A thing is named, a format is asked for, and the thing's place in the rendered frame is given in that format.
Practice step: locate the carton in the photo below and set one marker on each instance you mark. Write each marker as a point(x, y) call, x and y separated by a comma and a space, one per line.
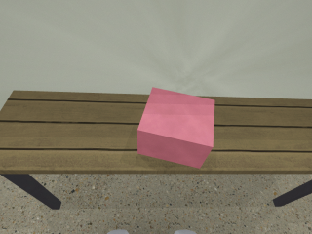
point(177, 127)

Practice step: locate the table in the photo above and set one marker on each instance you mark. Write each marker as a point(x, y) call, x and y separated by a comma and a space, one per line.
point(78, 133)

